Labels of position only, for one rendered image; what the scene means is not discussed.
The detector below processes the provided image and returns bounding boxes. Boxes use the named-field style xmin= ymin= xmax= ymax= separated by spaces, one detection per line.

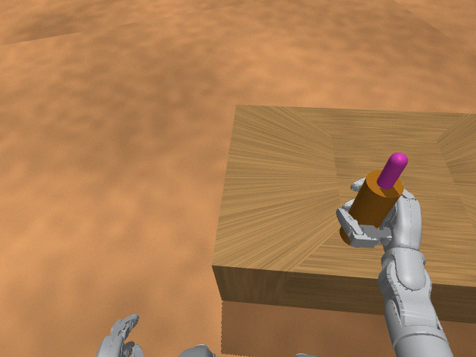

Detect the left robot hand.
xmin=96 ymin=314 xmax=144 ymax=357

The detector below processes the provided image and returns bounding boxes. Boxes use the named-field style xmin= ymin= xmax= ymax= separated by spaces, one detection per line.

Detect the right robot arm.
xmin=378 ymin=247 xmax=454 ymax=357

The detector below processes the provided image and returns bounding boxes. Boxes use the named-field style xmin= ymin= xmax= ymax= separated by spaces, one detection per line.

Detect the bottle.
xmin=340 ymin=152 xmax=408 ymax=248

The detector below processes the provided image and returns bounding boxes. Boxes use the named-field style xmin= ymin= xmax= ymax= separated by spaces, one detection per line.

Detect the right robot hand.
xmin=336 ymin=177 xmax=422 ymax=252

